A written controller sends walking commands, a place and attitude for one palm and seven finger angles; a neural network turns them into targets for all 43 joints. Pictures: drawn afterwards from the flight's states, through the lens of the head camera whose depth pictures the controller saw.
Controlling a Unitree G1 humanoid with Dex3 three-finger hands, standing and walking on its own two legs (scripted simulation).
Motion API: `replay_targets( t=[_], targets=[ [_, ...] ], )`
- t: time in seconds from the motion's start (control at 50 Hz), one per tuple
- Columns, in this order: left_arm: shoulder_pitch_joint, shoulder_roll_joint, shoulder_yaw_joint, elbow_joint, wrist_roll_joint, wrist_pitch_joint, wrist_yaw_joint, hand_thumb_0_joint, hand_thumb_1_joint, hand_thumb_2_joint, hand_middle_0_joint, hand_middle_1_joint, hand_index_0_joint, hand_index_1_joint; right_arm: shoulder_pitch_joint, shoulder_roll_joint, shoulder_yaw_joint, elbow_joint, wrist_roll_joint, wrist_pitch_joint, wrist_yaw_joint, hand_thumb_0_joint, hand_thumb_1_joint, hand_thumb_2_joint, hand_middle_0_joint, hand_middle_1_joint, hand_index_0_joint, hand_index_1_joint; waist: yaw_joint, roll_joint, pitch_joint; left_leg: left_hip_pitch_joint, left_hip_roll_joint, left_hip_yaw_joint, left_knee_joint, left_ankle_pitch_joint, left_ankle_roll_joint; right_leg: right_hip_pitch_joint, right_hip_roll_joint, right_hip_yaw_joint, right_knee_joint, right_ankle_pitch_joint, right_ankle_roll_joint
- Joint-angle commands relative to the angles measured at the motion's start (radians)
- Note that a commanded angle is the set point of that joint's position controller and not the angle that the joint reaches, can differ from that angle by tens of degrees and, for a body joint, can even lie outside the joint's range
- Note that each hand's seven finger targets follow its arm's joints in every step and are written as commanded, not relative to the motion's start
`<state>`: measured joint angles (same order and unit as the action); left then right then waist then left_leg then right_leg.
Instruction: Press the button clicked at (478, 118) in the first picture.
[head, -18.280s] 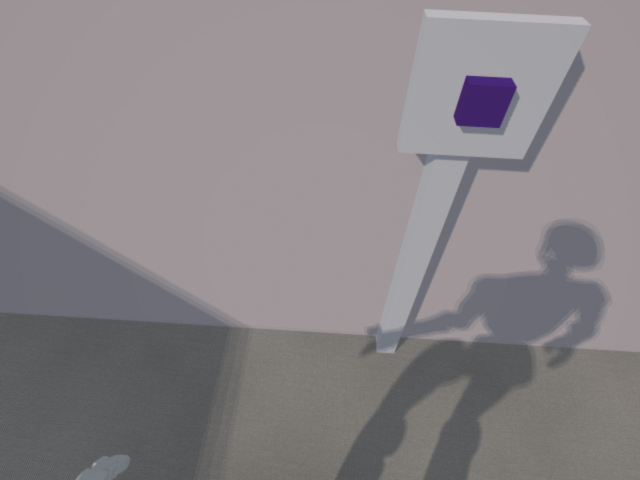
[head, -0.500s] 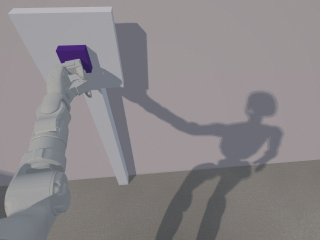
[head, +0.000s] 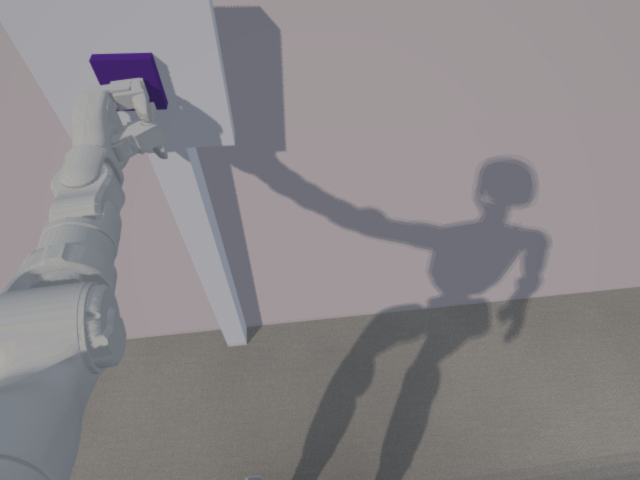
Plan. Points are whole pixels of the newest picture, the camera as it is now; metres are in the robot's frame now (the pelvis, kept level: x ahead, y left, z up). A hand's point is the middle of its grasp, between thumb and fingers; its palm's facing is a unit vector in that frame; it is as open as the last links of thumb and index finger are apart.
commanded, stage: hold the button down briefly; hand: left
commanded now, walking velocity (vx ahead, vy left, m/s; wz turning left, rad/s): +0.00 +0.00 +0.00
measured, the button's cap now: (132, 78) +0.56 +0.20 +0.20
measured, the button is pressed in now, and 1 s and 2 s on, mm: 13 0 0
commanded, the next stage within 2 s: pull the fist back off the button in 0.08 s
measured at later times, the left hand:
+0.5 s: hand (155, 135) +0.49 +0.18 +0.16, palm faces +0.07 -1.00 +0.00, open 2.9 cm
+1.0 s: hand (140, 172) +0.44 +0.18 +0.16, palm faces +0.10 -1.00 +0.01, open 3.1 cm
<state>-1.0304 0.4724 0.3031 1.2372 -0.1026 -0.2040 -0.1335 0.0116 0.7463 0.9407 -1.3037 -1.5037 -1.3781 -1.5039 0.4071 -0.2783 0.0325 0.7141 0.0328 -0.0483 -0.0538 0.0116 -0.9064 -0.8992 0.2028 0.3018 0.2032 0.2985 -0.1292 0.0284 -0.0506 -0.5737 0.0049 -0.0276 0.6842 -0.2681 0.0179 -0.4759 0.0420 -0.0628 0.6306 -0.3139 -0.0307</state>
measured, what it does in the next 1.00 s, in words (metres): stands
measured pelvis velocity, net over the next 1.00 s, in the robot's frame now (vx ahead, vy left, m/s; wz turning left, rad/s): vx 0.04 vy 0.00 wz -0.02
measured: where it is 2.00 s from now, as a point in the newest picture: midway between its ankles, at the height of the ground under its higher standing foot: outside the picture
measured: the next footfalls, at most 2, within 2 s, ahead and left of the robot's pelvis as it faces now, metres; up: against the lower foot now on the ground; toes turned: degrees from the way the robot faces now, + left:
none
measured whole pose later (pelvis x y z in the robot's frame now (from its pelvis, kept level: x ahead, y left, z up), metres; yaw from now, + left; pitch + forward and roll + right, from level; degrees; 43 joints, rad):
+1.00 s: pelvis +0.04 +0.00 +0.01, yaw -1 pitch +4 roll -1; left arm -0.48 0.29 0.26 0.52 -0.19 0.00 -0.10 0.01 0.89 0.90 -1.30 -1.50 -1.30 -1.50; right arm 0.30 -0.26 0.01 0.60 0.06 -0.03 -0.05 0.01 -0.91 -0.90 0.20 0.30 0.20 0.30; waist -0.02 0.04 -0.08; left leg -0.38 0.00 0.01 0.62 -0.31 0.02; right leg -0.30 0.04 -0.02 0.58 -0.35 -0.03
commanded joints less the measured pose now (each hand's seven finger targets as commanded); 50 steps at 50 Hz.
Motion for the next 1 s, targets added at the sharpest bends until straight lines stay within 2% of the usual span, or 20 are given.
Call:
replay_targets(
  t=[0.0,0.04,0.18,0.22,0.3,0.38,0.42,0.5,0.52,0.54,0.56,0.58,0.6,0.68,0.72,0.76,0.8,0.9,0.92,0.98],
  targets=[
    [-0.635,0.261,0.043,-0.228,-0.018,-0.068,0.030,0.000,0.900,0.900,-1.300,-1.500,-1.300,-1.500,0.090,-0.169,-0.054,-0.077,0.000,-0.041,-0.017,0.000,-0.900,-0.900,0.200,0.300,0.200,0.300,-0.060,0.026,-0.299,0.229,-0.003,-0.034,-0.083,-0.020,0.031,-0.022,-0.007,0.072,-0.131,0.046,0.024],
    [-0.627,0.275,0.043,-0.222,-0.008,-0.073,0.034,0.000,0.900,0.900,-1.300,-1.500,-1.300,-1.500,0.090,-0.172,-0.055,-0.079,0.001,-0.043,-0.016,0.000,-0.900,-0.900,0.200,0.300,0.200,0.300,-0.061,0.052,-0.301,0.230,-0.001,-0.035,-0.083,-0.039,0.030,-0.039,-0.008,0.072,-0.130,0.023,0.024],
    [-0.634,0.302,0.059,-0.213,-0.007,-0.083,0.041,0.000,0.900,0.900,-1.300,-1.500,-1.300,-1.500,0.104,-0.181,-0.056,-0.080,-0.004,-0.052,-0.014,0.000,-0.900,-0.900,0.200,0.300,0.200,0.300,-0.064,0.037,-0.302,0.204,0.002,-0.035,-0.088,-0.086,0.030,-0.043,-0.007,0.070,-0.128,-0.017,0.026],
    [-0.629,0.265,0.034,-0.222,-0.003,-0.088,0.039,0.000,0.900,0.900,-1.300,-1.500,-1.300,-1.500,0.099,-0.176,-0.057,-0.086,-0.003,-0.054,-0.011,0.000,-0.900,-0.900,0.200,0.300,0.200,0.300,-0.064,0.062,-0.307,0.229,0.003,-0.039,-0.089,-0.083,0.028,-0.064,-0.006,0.064,-0.122,-0.018,0.022],
    [-0.571,0.289,0.084,-0.235,-0.013,-0.090,0.041,0.000,0.900,0.900,-1.300,-1.500,-1.300,-1.500,0.101,-0.180,-0.060,-0.093,-0.011,-0.059,-0.006,0.000,-0.900,-0.900,0.200,0.300,0.200,0.300,-0.035,0.024,-0.335,0.230,0.002,-0.042,-0.085,-0.057,0.029,-0.032,-0.002,0.059,-0.113,-0.002,0.018],
    [-0.502,0.214,0.043,-0.292,-0.015,-0.090,0.032,0.000,0.900,0.900,-1.300,-1.500,-1.300,-1.500,0.080,-0.166,-0.063,-0.114,-0.007,-0.059,-0.001,0.000,-0.900,-0.900,0.200,0.300,0.200,0.300,-0.014,0.061,-0.343,0.281,0.005,-0.036,-0.086,-0.012,0.023,-0.043,0.003,0.048,-0.105,0.027,0.013],
    [-0.476,0.184,0.028,-0.300,-0.016,-0.085,0.035,0.000,0.900,0.900,-1.300,-1.500,-1.300,-1.500,0.071,-0.166,-0.064,-0.117,-0.004,-0.057,0.001,0.000,-0.900,-0.900,0.200,0.300,0.200,0.300,-0.017,0.049,-0.306,0.290,0.010,-0.042,-0.094,-0.023,0.022,-0.067,0.005,0.039,-0.105,0.017,0.012],
    [-0.448,0.121,0.005,-0.374,-0.033,-0.074,0.049,0.000,0.900,0.900,-1.300,-1.500,-1.300,-1.500,0.049,-0.158,-0.065,-0.130,-0.002,-0.065,0.003,0.000,-0.900,-0.900,0.200,0.300,0.200,0.300,-0.003,0.036,-0.308,0.313,0.007,-0.044,-0.100,-0.019,0.023,-0.048,0.007,0.035,-0.104,0.024,0.007],
    [-0.412,0.149,0.034,-0.386,-0.032,-0.070,0.053,0.000,0.900,0.900,-1.300,-1.500,-1.300,-1.500,0.045,-0.159,-0.069,-0.132,0.001,-0.064,0.002,0.000,-0.900,-0.900,0.200,0.300,0.200,0.300,0.015,0.036,-0.321,0.322,0.010,-0.044,-0.102,0.004,0.020,-0.037,0.006,0.035,-0.099,0.038,0.006],
    [-0.393,0.110,0.005,-0.403,-0.037,-0.063,0.051,0.000,0.900,0.900,-1.300,-1.500,-1.300,-1.500,0.034,-0.154,-0.066,-0.138,0.003,-0.064,0.003,0.000,-0.900,-0.900,0.200,0.300,0.200,0.300,0.013,0.033,-0.321,0.333,0.009,-0.040,-0.102,0.018,0.021,-0.033,0.007,0.033,-0.100,0.049,0.006],
    [-0.373,0.133,0.033,-0.429,-0.039,-0.060,0.055,0.000,0.900,0.900,-1.300,-1.500,-1.300,-1.500,0.033,-0.156,-0.070,-0.140,0.003,-0.064,0.002,0.000,-0.900,-0.900,0.200,0.300,0.200,0.300,0.025,0.016,-0.342,0.344,0.010,-0.041,-0.100,0.044,0.021,-0.016,0.007,0.032,-0.098,0.067,0.005],
    [-0.348,0.092,0.002,-0.453,-0.042,-0.052,0.051,0.000,0.900,0.900,-1.300,-1.500,-1.300,-1.500,0.020,-0.150,-0.068,-0.149,0.006,-0.066,0.003,0.000,-0.900,-0.900,0.200,0.300,0.200,0.300,0.028,0.039,-0.344,0.359,0.009,-0.034,-0.098,0.058,0.020,-0.016,0.008,0.033,-0.098,0.079,0.005],
    [-0.325,0.109,0.020,-0.463,-0.044,-0.049,0.054,0.000,0.900,0.900,-1.300,-1.500,-1.300,-1.500,0.019,-0.151,-0.067,-0.149,0.007,-0.064,0.003,0.000,-0.900,-0.900,0.200,0.300,0.200,0.300,0.032,0.005,-0.331,0.347,0.008,-0.035,-0.094,0.072,0.023,0.003,0.007,0.034,-0.100,0.094,0.003],
    [-0.196,0.079,0.012,-0.569,-0.049,-0.017,0.053,0.000,0.900,0.900,-1.300,-1.500,-1.300,-1.500,-0.020,-0.139,-0.067,-0.181,0.013,-0.057,0.007,0.000,-0.900,-0.900,0.200,0.300,0.200,0.300,0.071,0.014,-0.351,0.369,0.004,-0.019,-0.096,0.162,0.022,0.065,0.007,0.032,-0.089,0.188,0.000],
    [-0.102,0.098,0.045,-0.620,-0.060,0.004,0.054,0.000,0.900,0.900,-1.300,-1.500,-1.300,-1.500,-0.040,-0.137,-0.068,-0.197,0.017,-0.050,0.006,0.000,-0.900,-0.900,0.200,0.300,0.200,0.300,0.092,-0.024,-0.362,0.362,0.001,-0.003,-0.092,0.213,0.028,0.121,0.005,0.038,-0.090,0.262,0.002],
    [-0.063,0.103,0.050,-0.700,-0.066,0.029,0.050,0.000,0.900,0.900,-1.300,-1.500,-1.300,-1.500,-0.060,-0.131,-0.066,-0.212,0.020,-0.040,0.002,0.000,-0.900,-0.900,0.200,0.300,0.200,0.300,0.101,-0.023,-0.355,0.357,-0.001,0.007,-0.097,0.251,0.029,0.166,0.002,0.040,-0.089,0.321,0.003],
    [-0.003,0.056,0.019,-0.791,-0.072,0.052,0.045,0.000,0.900,0.900,-1.300,-1.500,-1.300,-1.500,-0.089,-0.121,-0.065,-0.233,0.023,-0.038,0.006,0.000,-0.900,-0.900,0.200,0.300,0.200,0.300,0.111,0.006,-0.340,0.374,-0.005,0.011,-0.093,0.288,0.031,0.181,0.000,0.039,-0.090,0.358,0.001],
    [0.103,0.045,0.014,-0.951,-0.096,0.123,0.032,0.000,0.900,0.900,-1.300,-1.500,-1.300,-1.500,-0.139,-0.114,-0.062,-0.251,0.030,-0.024,-0.007,0.000,-0.900,-0.900,0.200,0.300,0.200,0.300,0.116,-0.012,-0.316,0.397,-0.006,0.019,-0.102,0.322,0.035,0.222,-0.006,0.041,-0.103,0.420,0.005],
    [0.116,0.008,-0.014,-0.981,-0.101,0.138,0.027,0.000,0.900,0.900,-1.300,-1.500,-1.300,-1.500,-0.156,-0.108,-0.060,-0.256,0.033,-0.026,-0.009,0.000,-0.900,-0.900,0.200,0.300,0.200,0.300,0.113,0.006,-0.312,0.412,-0.007,0.021,-0.104,0.334,0.035,0.215,-0.008,0.041,-0.105,0.437,0.007],
    [0.160,-0.022,-0.036,-1.085,-0.115,0.166,0.021,0.000,0.900,0.900,-1.300,-1.500,-1.300,-1.500,-0.183,-0.103,-0.059,-0.258,0.033,-0.029,-0.015,0.000,-0.900,-0.900,0.200,0.300,0.200,0.300,0.111,0.027,-0.325,0.466,-0.006,0.011,-0.103,0.379,0.032,0.212,-0.009,0.036,-0.109,0.456,0.006]
  ],
)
